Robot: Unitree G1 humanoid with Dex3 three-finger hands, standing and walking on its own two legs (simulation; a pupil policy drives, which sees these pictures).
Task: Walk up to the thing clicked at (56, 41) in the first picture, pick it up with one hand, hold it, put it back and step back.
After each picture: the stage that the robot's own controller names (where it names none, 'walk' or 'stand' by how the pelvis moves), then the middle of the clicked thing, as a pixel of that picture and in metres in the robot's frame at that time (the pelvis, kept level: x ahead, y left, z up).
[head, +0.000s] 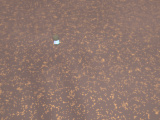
stand; (56, 40) +1.49 +0.30 -0.72
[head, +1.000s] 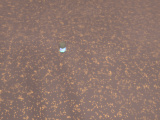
walk; (62, 47) +1.38 +0.15 -0.71
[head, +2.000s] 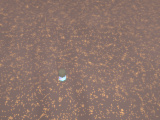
walk; (62, 75) +0.89 +0.15 -0.71
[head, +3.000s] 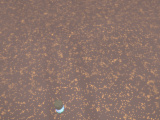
walk; (59, 106) +0.59 +0.20 -0.69
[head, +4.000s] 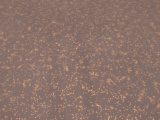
stand; out of the picture +0.45 +0.16 -0.71
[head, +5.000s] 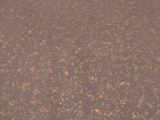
stand; out of the picture +0.43 +0.16 -0.72
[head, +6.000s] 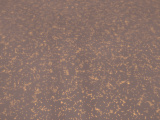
stand; out of the picture +0.45 +0.17 -0.73
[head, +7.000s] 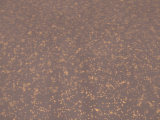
stand; out of the picture +0.44 +0.17 -0.73
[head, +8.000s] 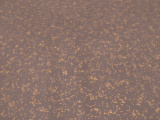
stand; out of the picture +0.43 +0.17 -0.73
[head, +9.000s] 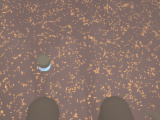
go down; (44, 63) +0.51 +0.17 -0.42
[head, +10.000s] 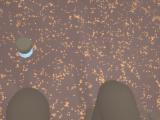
go down; (24, 48) +0.53 +0.19 -0.32
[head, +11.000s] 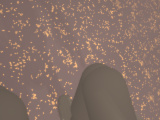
close in; out of the picture +0.52 +0.24 -0.23
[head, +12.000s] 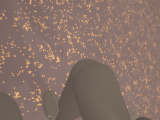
close; out of the picture +0.51 +0.26 -0.23
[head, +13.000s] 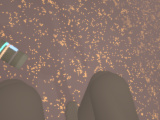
lift; (10, 55) +0.45 +0.17 -0.28
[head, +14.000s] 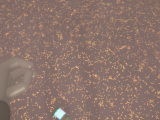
close; (61, 116) +0.38 +0.11 -0.60
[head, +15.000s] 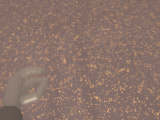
hold; out of the picture +0.33 +0.14 -0.70
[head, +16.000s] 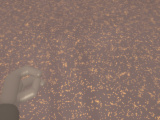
stand; out of the picture +0.32 +0.14 -0.71
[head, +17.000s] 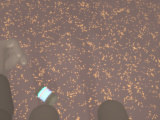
crouch; (46, 95) +0.38 +0.15 -0.47
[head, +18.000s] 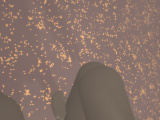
lower; out of the picture +0.38 +0.21 -0.26
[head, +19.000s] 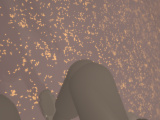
lower; out of the picture +0.38 +0.22 -0.26
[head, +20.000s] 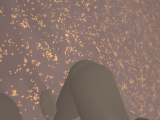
lower; out of the picture +0.38 +0.22 -0.26
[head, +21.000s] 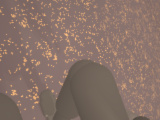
lower; out of the picture +0.38 +0.22 -0.26
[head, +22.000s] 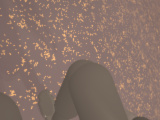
lower; out of the picture +0.38 +0.22 -0.26
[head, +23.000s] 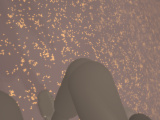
open; out of the picture +0.38 +0.21 -0.26
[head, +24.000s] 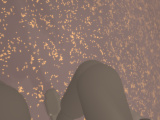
stand; out of the picture +0.39 +0.21 -0.26
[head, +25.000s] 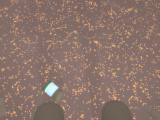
walk; (53, 91) +0.39 +0.14 -0.48
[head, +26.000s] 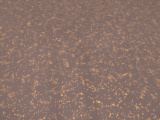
stand; out of the picture +0.33 +0.12 -0.69
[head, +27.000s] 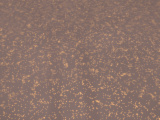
stand; out of the picture +0.36 +0.12 -0.69
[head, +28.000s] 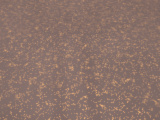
stand; out of the picture +0.38 +0.08 -0.73
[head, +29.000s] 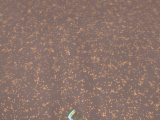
walk; (74, 117) +0.45 +0.03 -0.73
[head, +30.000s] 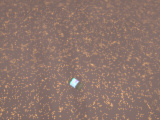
walk; (76, 83) +0.70 +0.00 -0.73
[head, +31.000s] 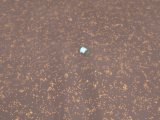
walk; (84, 51) +1.10 +0.01 -0.72
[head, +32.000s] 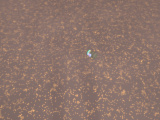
stand; (91, 54) +1.25 -0.10 -0.73
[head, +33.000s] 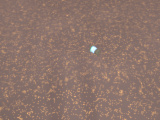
stand; (94, 50) +1.32 -0.15 -0.75
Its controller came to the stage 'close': yes
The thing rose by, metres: 0.01
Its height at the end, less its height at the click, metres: -0.02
